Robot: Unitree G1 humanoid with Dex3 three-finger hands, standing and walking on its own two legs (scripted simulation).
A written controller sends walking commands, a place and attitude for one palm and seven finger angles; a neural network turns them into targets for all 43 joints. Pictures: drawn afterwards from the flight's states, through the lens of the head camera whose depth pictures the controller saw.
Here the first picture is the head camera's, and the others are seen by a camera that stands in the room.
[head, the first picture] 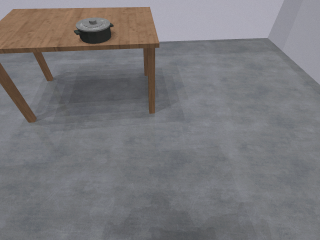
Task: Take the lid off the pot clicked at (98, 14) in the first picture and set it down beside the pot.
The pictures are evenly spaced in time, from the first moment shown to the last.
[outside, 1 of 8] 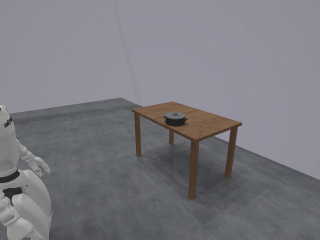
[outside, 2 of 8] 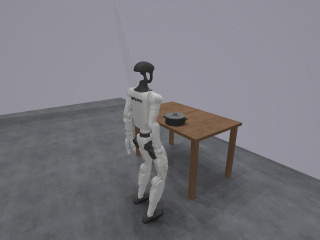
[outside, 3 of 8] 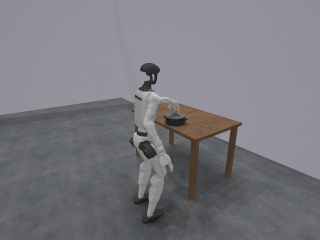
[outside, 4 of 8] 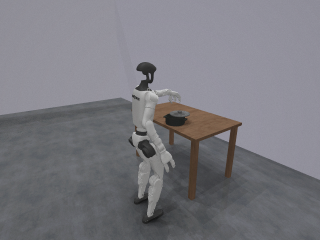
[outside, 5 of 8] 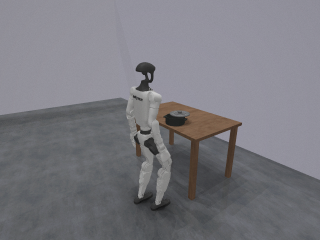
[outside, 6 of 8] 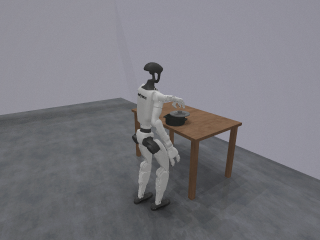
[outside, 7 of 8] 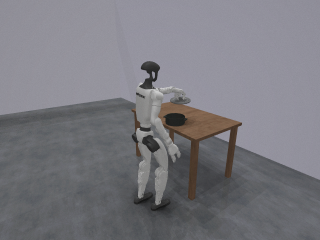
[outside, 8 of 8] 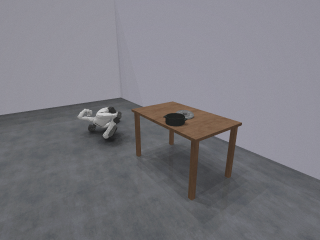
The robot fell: yes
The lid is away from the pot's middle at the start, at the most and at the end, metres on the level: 0.00 0.29 0.24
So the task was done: no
